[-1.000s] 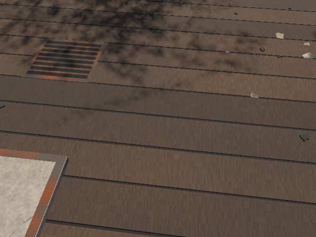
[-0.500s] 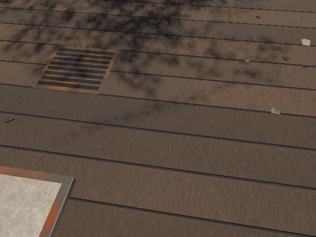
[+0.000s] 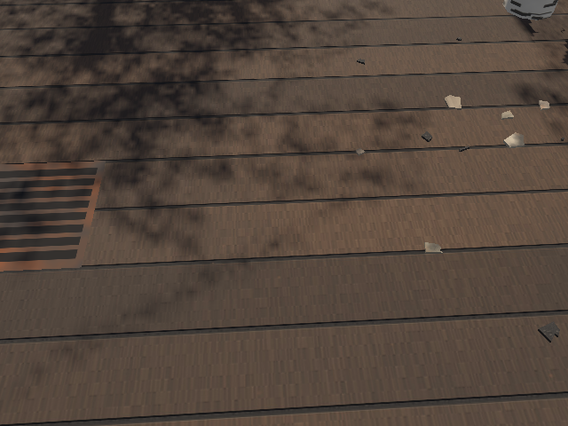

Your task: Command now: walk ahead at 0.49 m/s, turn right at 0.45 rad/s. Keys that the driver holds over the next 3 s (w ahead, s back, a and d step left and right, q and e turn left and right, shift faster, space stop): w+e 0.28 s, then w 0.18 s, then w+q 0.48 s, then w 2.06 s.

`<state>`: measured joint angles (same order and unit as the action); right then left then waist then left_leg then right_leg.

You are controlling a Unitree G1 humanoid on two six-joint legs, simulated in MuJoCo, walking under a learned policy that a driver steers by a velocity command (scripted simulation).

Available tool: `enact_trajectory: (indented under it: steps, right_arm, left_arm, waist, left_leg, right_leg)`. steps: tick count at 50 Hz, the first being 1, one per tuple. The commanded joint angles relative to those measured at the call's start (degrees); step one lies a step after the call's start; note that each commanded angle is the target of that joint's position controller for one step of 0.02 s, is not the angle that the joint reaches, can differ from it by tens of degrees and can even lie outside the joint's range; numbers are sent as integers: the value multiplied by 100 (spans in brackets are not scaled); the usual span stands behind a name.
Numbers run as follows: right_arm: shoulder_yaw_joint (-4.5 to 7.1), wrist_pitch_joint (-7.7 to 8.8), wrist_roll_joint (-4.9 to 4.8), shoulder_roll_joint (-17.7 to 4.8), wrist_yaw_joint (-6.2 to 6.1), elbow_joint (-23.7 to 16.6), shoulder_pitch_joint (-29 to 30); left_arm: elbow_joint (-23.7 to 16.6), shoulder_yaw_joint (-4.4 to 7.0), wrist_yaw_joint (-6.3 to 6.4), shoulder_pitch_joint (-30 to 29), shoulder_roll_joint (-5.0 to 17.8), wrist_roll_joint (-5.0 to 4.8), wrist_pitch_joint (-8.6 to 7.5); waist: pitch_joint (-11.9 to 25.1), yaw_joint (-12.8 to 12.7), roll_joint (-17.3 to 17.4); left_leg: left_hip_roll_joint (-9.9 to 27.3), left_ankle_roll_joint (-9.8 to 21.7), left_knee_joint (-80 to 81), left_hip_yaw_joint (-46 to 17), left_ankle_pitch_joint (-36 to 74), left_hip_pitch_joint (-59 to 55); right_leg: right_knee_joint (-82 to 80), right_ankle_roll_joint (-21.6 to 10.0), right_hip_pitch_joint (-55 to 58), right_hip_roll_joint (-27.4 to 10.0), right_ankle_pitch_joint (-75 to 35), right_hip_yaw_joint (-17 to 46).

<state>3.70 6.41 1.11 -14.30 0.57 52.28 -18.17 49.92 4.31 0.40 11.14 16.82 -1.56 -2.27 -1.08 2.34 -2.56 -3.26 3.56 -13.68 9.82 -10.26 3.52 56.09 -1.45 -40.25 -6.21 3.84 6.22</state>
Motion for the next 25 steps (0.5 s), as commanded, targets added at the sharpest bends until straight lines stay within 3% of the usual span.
enact_trajectory:
  steps: [1, 5, 8, 11, 12, 13, 14, 15, 16, 17, 18, 19, 20, 22, 25]
  right_arm:
    - [142, 78, -11, -804, -97, -395, 469]
    - [175, -51, -76, -936, -151, -214, -8]
    - [212, -210, -143, -1025, -151, -138, -194]
    - [274, -338, -192, -1269, -208, -241, 21]
    - [288, -389, -194, -1333, -232, -278, 98]
    - [267, -409, -221, -1322, -252, -329, 214]
    - [163, -333, -86, -1058, -246, -471, 94]
    - [-70, -115, -50, -307, -141, -742, -292]
    - [25, 142, -279, -840, -31, -778, 254]
    - [53, 228, -460, -929, 13, -862, 596]
    - [37, 242, -388, -855, -23, -830, 653]
    - [91, 193, -240, -907, -66, -749, 696]
    - [110, 108, -201, -899, -53, -691, 545]
    - [99, -35, -138, -751, -47, -648, 376]
    - [54, -141, -118, -637, -66, -759, 748]
  left_arm:
    - [-308, 23, -92, -73, 171, 37, -61]
    - [-705, -83, -241, -916, 9, 49, -85]
    - [-1027, -106, -367, -1279, 14, 26, -83]
    - [-1155, 24, -434, -887, 281, 6, -51]
    - [-1054, 142, -425, -288, 491, -15, -40]
    - [-829, 337, -357, 663, 830, -22, -35]
    - [-665, 528, -206, 1445, 1397, -10, 38]
    - [-844, 528, -189, 1072, 1725, -14, -10]
    - [-855, 356, -209, 1261, 1174, 76, -58]
    - [-782, 272, -210, 1123, 850, 112, -113]
    - [-820, 208, -229, 702, 666, 82, -162]
    - [-889, 135, -216, 321, 422, 105, -190]
    - [-964, 83, -200, 132, 322, 171, -202]
    - [-922, 108, -179, 152, 454, 150, -253]
    - [-780, 139, -94, 331, 629, 148, -293]
  waist:
    - [-292, -172, 465]
    - [-534, 184, 327]
    - [-587, 250, 383]
    - [-85, -154, 751]
    - [274, -505, 843]
    - [766, -1027, 735]
    - [1323, -1220, -103]
    - [1918, -533, -1241]
    - [2202, -958, -439]
    - [1444, -919, -227]
    - [844, -613, 293]
    - [607, -432, 279]
    - [476, -261, 179]
    - [398, -130, 157]
    - [122, -201, 69]
  left_leg:
    - [1615, 590, 903, -488, 1050, 371]
    - [1798, 547, 765, -117, 1405, -348]
    - [1990, 509, 352, 55, 2106, -1032]
    - [2007, 324, -751, 298, 4894, -1227]
    - [1942, 247, -1619, 362, 5575, -1104]
    - [1721, 51, -2880, 473, 5257, -510]
    - [1405, -215, -4723, 462, 2802, 1065]
    - [49, -544, -6724, -396, -2128, 3464]
    - [304, -366, -6983, -1539, -2082, 4001]
    - [597, -209, -6722, -1469, -1654, 4234]
    - [907, -169, -6105, -1406, -1205, 4006]
    - [1104, -196, -5625, -1371, -969, 3646]
    - [1201, -224, -5461, -1384, -786, 3293]
    - [1231, -365, -5091, -1295, -577, 3054]
    - [1254, -564, -4247, -1189, 227, 3459]
  right_leg:
    - [-762, 38, 28, -84, -889, -55]
    - [-1595, -49, -223, -46, -944, -486]
    - [-1913, -184, -400, 63, -318, -782]
    - [-1951, -484, 653, 589, 559, -1297]
    - [-1980, -638, 1446, 835, 749, -1405]
    - [-2437, -875, 2884, 1041, 377, -1317]
    - [-2553, -1251, 4673, 106, 346, 215]
    - [-3462, -2433, 6295, -1308, 1197, 3722]
    - [-3975, -2280, 6388, -1416, 1213, 3914]
    - [-3921, -1982, 5787, -1217, 764, 2857]
    - [-3929, -1719, 4813, -933, 91, 2035]
    - [-3999, -1552, 4138, -703, -430, 1492]
    - [-4163, -1505, 3669, -559, -724, 1213]
    - [-4424, -1546, 3238, -487, -1193, 930]
    - [-4654, -1441, 3135, -378, -1582, 332]
